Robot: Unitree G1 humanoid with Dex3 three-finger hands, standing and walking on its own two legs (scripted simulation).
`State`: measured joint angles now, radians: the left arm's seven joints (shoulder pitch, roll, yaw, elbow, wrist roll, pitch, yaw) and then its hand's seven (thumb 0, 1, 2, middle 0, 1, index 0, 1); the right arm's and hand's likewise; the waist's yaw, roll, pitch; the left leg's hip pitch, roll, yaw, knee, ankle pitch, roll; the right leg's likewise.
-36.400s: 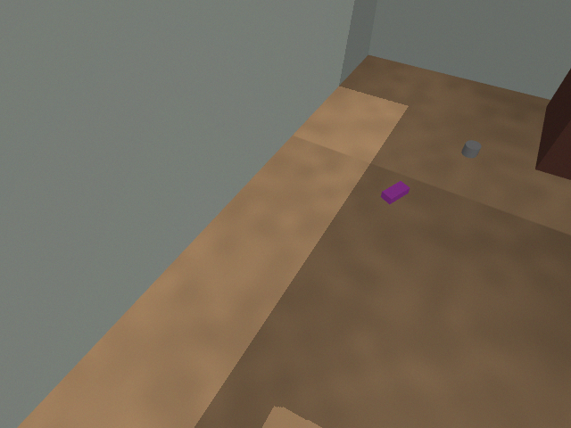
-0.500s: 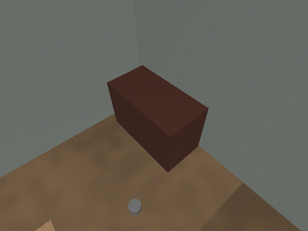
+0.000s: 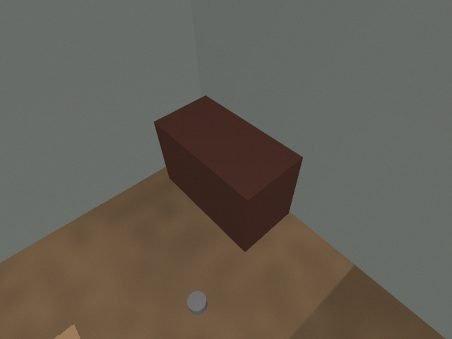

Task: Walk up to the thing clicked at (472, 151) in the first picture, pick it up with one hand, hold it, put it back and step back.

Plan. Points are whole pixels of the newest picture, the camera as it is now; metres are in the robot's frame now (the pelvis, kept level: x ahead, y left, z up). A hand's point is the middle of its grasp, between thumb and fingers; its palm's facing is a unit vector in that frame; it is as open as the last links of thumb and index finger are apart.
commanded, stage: stand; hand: left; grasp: from above
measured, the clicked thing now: (197, 303) +0.40 +0.17 -0.75
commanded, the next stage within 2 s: step back in 1.38 s
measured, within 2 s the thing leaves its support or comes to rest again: neither
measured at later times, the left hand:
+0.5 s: hand out of the picture +0.09 +0.23 -0.16, palm faces +0.00 -0.95 -0.33, open 7.4 cm
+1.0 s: hand out of the picture +0.11 +0.24 -0.16, palm faces +0.00 -0.94 -0.34, open 7.4 cm
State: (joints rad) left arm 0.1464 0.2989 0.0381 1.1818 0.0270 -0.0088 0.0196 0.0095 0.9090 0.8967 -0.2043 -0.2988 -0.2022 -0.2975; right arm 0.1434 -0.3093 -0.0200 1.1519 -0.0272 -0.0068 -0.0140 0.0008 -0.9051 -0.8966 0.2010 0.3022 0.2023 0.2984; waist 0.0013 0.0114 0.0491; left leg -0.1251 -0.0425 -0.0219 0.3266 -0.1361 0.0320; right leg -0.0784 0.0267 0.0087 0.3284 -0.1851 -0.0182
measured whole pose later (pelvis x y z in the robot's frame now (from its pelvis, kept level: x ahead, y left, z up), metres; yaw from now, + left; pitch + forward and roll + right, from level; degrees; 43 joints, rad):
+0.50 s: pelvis +0.02 -0.01 +0.00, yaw +0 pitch -3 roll +0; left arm 0.10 0.31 0.04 1.17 0.02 -0.02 0.01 0.01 0.91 0.90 -0.20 -0.30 -0.20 -0.30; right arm 0.11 -0.32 -0.01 1.16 -0.02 -0.01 -0.01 0.00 -0.90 -0.90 0.20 0.30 0.20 0.30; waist -0.01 0.01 0.05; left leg -0.11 -0.03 -0.02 0.31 -0.16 0.02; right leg -0.05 0.04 0.01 0.29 -0.19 -0.03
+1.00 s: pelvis +0.03 -0.01 +0.00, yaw -1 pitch -2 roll +0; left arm 0.09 0.32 0.03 1.16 0.01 -0.02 0.01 0.01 0.91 0.90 -0.20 -0.30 -0.20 -0.30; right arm 0.10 -0.33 -0.01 1.15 -0.02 -0.02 -0.01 0.00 -0.90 -0.90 0.20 0.30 0.20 0.30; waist -0.01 0.01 0.05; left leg -0.09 -0.03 -0.02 0.30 -0.16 0.02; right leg -0.04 0.04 0.02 0.28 -0.20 -0.03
